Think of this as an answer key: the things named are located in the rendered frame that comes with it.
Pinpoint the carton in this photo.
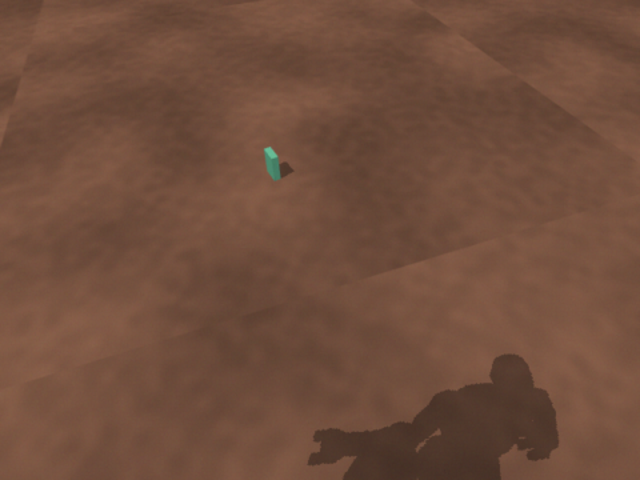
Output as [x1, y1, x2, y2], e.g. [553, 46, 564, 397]
[264, 147, 281, 181]

